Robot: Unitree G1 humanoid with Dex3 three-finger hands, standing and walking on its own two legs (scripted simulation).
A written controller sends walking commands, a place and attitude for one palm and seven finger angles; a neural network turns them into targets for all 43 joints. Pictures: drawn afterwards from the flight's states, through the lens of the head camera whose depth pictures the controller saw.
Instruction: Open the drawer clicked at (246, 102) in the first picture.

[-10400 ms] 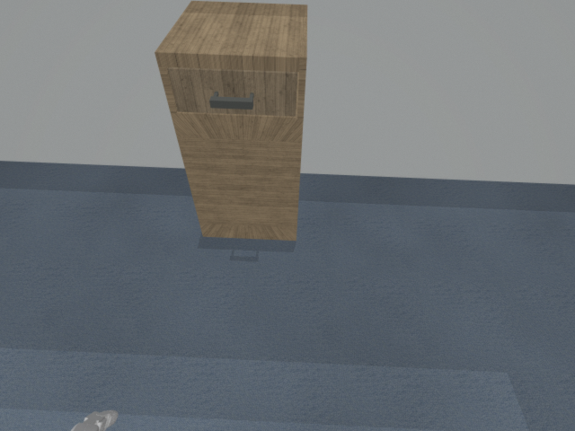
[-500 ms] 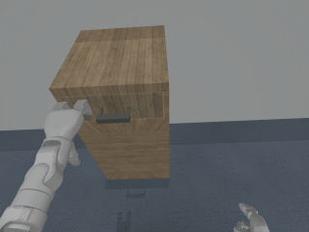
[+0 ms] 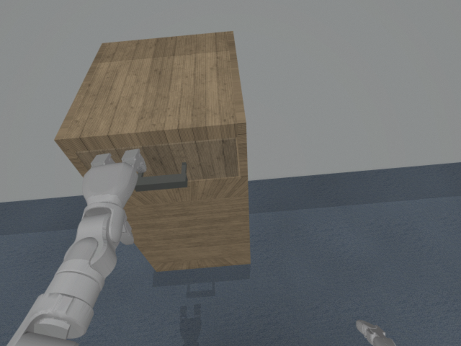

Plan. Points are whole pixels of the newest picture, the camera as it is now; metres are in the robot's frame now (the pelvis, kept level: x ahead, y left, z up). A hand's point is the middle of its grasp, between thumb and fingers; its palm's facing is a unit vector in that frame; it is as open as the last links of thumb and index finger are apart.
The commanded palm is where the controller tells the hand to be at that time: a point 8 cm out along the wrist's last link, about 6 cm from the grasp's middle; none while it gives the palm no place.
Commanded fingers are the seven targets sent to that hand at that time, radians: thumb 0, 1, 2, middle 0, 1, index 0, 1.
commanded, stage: move the hooked fingers above the handle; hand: left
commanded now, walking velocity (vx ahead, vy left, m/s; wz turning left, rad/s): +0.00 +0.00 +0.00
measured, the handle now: (161, 175) +0.49 +0.22 -0.05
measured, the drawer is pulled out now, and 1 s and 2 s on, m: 0.00 0.00 0.00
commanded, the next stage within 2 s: none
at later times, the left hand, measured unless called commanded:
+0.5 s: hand (148, 187) +0.41 +0.21 +0.01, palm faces -0.06 -0.04 -1.00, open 13.8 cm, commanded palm +0.40 +0.21 +0.07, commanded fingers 0.00 -0.50 0.30 -0.30 -1.20 -0.30 -1.20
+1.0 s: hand (155, 183) +0.42 +0.20 +0.01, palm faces -0.02 -0.05 -1.00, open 13.8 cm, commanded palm +0.41 +0.21 +0.07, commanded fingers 0.00 -0.50 0.30 -0.30 -1.20 -0.30 -1.20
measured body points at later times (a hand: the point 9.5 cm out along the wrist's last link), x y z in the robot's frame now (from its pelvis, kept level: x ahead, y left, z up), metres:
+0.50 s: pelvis +0.00 +0.01 -0.01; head +0.05 -0.01 +0.44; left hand +0.41 +0.21 +0.07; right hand +0.08 -0.25 -0.15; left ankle -0.02 +0.10 -0.72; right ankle -0.02 -0.10 -0.72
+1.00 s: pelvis +0.00 +0.00 -0.01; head +0.05 -0.01 +0.44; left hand +0.42 +0.20 +0.07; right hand +0.05 -0.27 -0.15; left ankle -0.02 +0.10 -0.72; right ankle -0.02 -0.10 -0.72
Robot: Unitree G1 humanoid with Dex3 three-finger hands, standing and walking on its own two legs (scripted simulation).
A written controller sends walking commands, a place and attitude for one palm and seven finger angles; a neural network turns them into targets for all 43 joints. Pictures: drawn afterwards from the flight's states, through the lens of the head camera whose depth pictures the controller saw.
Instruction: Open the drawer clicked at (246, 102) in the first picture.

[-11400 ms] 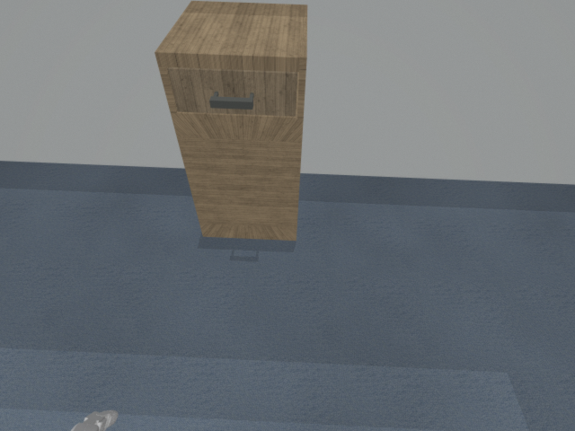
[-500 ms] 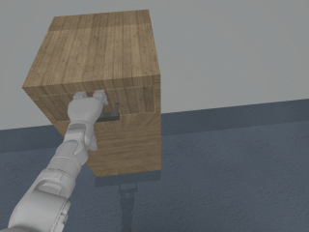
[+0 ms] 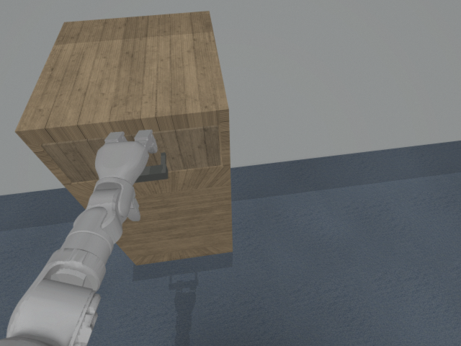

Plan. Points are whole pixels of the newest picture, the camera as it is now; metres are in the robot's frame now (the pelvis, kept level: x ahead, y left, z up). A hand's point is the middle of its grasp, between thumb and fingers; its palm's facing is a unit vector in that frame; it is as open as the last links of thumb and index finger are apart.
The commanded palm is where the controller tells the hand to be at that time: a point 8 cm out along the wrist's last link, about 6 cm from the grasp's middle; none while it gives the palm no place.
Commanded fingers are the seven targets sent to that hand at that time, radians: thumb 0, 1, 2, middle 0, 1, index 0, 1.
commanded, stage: move the hooked fingers above the handle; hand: left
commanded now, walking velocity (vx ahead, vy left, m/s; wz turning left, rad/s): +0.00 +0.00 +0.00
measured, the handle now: (139, 167) +0.50 +0.21 -0.04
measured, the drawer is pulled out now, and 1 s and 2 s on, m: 0.00 0.00 0.00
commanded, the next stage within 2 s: none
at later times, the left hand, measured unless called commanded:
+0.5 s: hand (134, 170) +0.44 +0.20 +0.03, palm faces +0.05 -0.04 -1.00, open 13.8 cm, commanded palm +0.41 +0.22 +0.08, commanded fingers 0.00 -0.50 0.30 -0.30 -1.20 -0.30 -1.20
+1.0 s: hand (144, 162) +0.46 +0.18 +0.03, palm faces +0.09 -0.02 -1.00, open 13.8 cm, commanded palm +0.42 +0.22 +0.08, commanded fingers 0.00 -0.50 0.30 -0.30 -1.20 -0.30 -1.20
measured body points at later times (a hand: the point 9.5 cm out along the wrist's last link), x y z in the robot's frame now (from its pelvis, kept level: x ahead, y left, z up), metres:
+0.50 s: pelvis +0.00 +0.01 +0.00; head +0.06 -0.01 +0.44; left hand +0.43 +0.20 +0.08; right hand +0.08 -0.26 -0.13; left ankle -0.01 +0.10 -0.71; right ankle -0.02 -0.11 -0.71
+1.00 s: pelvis +0.00 +0.01 +0.00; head +0.07 -0.02 +0.44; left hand +0.45 +0.18 +0.08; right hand +0.07 -0.26 -0.14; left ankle -0.01 +0.10 -0.71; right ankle -0.02 -0.11 -0.71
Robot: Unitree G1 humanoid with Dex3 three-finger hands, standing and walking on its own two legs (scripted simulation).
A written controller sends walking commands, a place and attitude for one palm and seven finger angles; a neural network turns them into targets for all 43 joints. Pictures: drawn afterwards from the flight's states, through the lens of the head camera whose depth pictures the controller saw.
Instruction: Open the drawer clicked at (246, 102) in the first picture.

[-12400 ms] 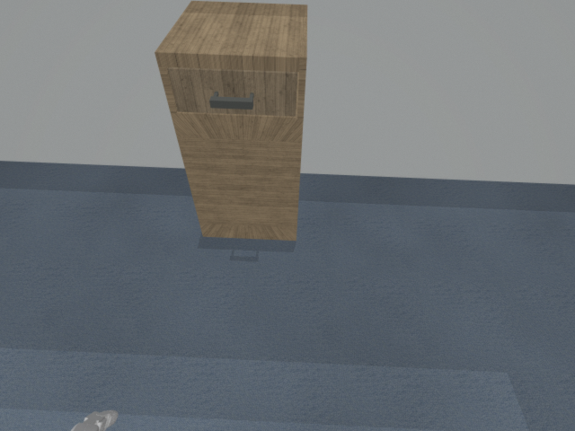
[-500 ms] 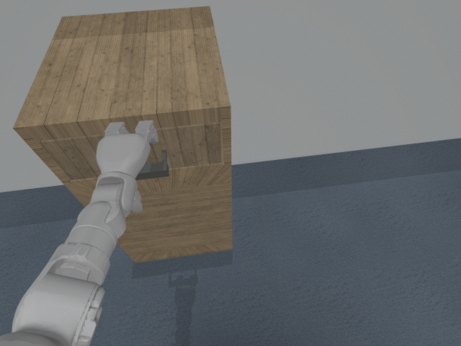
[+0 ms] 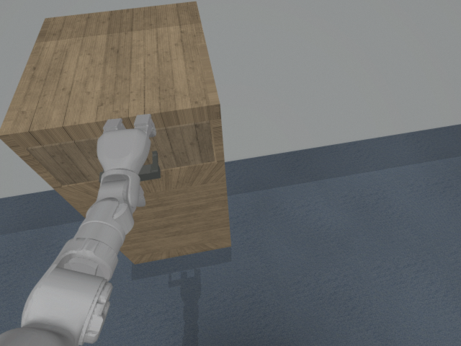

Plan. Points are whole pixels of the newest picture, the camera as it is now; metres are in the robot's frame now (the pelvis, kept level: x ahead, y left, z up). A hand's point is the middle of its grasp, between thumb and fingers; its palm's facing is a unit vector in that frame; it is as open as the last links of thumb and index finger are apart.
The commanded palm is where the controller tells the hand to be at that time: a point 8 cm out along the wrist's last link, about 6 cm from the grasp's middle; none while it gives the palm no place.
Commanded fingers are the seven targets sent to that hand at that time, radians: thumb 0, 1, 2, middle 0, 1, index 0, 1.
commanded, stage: move the hooked fingers above the handle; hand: left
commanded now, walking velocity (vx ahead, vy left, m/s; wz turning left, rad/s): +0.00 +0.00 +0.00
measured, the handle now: (130, 167) +0.49 +0.22 -0.03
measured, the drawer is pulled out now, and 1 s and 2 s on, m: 0.00 0.00 0.00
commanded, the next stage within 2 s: none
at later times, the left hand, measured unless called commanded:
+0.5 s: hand (130, 161) +0.45 +0.19 +0.04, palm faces +0.09 -0.01 -1.00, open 13.8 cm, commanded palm +0.41 +0.22 +0.08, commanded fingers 0.00 -0.50 0.30 -0.30 -1.20 -0.30 -1.20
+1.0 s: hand (119, 166) +0.44 +0.22 +0.03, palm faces +0.09 -0.03 -1.00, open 13.8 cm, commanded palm +0.41 +0.23 +0.09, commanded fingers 0.00 -0.50 0.30 -0.30 -1.20 -0.30 -1.20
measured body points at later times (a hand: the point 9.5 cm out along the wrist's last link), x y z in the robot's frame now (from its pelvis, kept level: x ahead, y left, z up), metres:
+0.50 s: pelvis +0.00 -0.01 +0.00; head +0.07 -0.03 +0.44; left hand +0.44 +0.19 +0.09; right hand +0.08 -0.28 -0.14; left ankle -0.02 +0.09 -0.71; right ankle -0.02 -0.11 -0.71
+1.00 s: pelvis +0.00 +0.00 +0.00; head +0.07 -0.01 +0.44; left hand +0.43 +0.21 +0.08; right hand +0.07 -0.28 -0.14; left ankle -0.02 +0.09 -0.71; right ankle -0.02 -0.11 -0.71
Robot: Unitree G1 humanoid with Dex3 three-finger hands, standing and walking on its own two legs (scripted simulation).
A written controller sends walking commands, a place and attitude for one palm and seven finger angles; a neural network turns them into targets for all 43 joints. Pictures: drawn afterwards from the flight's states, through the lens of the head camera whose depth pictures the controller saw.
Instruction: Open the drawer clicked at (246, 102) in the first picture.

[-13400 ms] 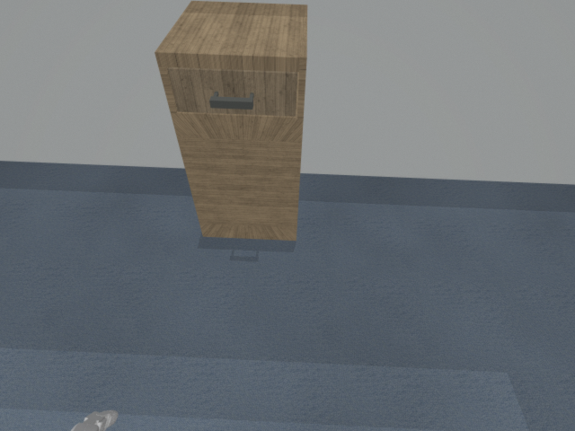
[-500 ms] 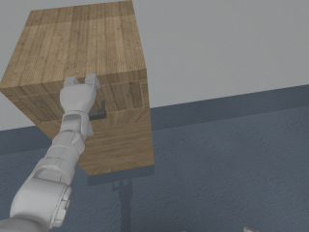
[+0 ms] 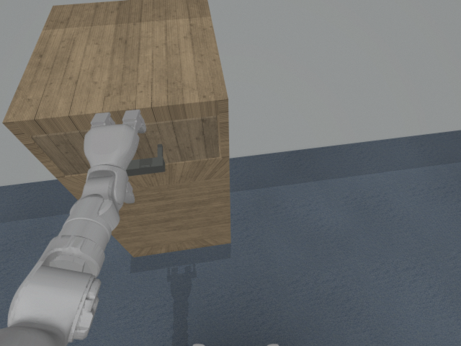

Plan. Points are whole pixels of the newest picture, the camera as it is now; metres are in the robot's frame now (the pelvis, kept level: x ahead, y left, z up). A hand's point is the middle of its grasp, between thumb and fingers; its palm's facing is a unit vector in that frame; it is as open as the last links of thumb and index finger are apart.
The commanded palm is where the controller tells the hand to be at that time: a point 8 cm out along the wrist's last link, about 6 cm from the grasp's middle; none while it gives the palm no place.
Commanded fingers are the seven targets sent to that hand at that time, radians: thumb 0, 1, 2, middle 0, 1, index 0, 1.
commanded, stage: move the hooked fingers above the handle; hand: left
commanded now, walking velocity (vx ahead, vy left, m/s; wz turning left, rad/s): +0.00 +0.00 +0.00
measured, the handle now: (135, 159) +0.50 +0.21 -0.03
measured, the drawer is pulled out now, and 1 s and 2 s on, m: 0.00 0.00 0.00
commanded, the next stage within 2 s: lower the fingers behind the handle in 1.26 s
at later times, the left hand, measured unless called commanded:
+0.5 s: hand (124, 162) +0.44 +0.20 +0.04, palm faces +0.06 -0.02 -1.00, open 13.8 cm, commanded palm +0.41 +0.21 +0.09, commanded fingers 0.00 -0.50 0.30 -0.30 -1.20 -0.30 -1.20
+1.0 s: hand (115, 162) +0.44 +0.22 +0.04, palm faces +0.04 +0.02 -1.00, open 13.8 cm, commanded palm +0.41 +0.21 +0.09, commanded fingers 0.00 -0.50 0.30 -0.30 -1.20 -0.30 -1.20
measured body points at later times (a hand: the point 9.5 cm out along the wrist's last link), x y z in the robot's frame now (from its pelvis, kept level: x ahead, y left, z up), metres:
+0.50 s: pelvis +0.00 +0.00 +0.00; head +0.06 -0.01 +0.45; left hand +0.43 +0.20 +0.09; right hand +0.06 -0.26 -0.13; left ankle -0.01 +0.10 -0.71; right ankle -0.02 -0.11 -0.71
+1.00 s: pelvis +0.00 +0.00 +0.01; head +0.07 -0.03 +0.45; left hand +0.43 +0.21 +0.09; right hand +0.08 -0.27 -0.13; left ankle -0.01 +0.10 -0.71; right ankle -0.02 -0.11 -0.71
